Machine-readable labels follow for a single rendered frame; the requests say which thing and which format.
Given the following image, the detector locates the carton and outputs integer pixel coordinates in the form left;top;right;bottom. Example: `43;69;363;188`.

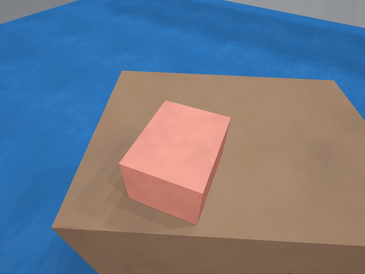
119;100;231;225

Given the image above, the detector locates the pedestal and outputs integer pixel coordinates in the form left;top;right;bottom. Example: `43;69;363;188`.
51;71;365;274

